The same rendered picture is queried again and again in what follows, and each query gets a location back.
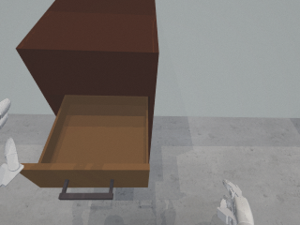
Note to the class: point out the handle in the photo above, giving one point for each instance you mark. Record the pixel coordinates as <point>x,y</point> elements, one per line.
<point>82,196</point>

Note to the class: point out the robot right hand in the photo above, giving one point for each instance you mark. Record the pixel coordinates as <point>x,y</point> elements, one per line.
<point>239,211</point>

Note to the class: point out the robot left hand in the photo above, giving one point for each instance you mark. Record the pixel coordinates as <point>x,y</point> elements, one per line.
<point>10,170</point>

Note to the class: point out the cabinet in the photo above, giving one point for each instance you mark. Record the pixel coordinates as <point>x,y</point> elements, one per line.
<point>95,48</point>

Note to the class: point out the drawer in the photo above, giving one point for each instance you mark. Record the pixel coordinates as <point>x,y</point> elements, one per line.
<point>95,139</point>

